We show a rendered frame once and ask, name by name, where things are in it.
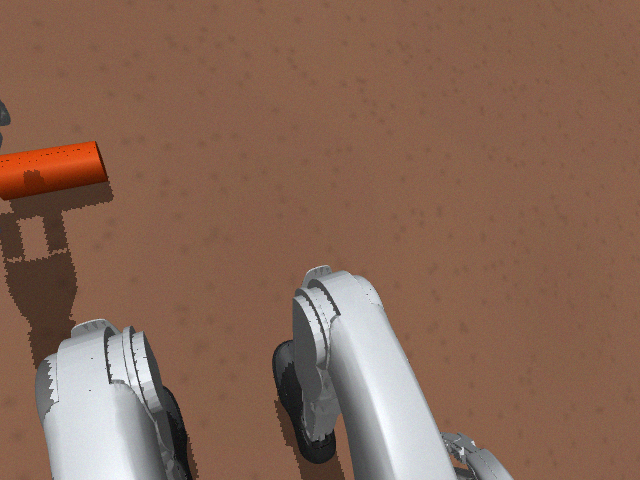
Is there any left robot foot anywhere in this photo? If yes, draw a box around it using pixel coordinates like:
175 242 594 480
163 386 193 480

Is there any right robot foot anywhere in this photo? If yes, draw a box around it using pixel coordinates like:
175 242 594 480
272 340 336 464

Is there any can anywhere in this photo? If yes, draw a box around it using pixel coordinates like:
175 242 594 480
0 141 108 201

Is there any right robot hand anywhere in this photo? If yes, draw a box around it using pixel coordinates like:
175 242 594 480
440 432 514 480

